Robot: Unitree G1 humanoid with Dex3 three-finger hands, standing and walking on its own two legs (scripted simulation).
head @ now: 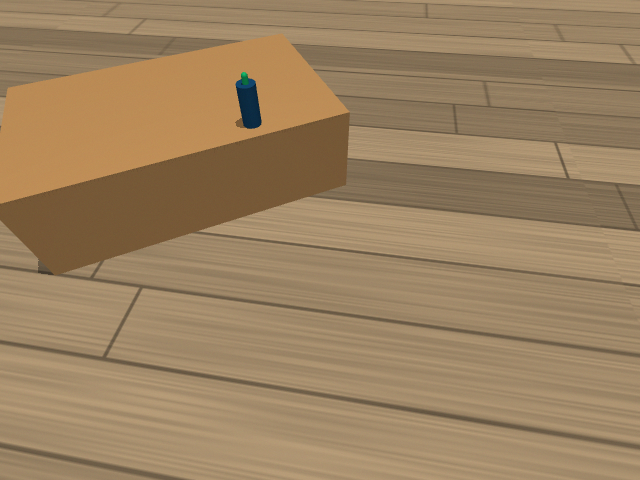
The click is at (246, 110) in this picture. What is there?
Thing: necked bottle
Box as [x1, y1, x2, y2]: [236, 72, 261, 128]
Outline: 242,72 241,78 236,82 237,94 243,124 246,127 253,128 261,123 254,80 248,78 245,72
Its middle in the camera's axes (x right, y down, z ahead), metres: -0.26 -0.52 +1.41
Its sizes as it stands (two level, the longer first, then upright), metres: 0.071 0.071 0.204
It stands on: a support 0.39 m high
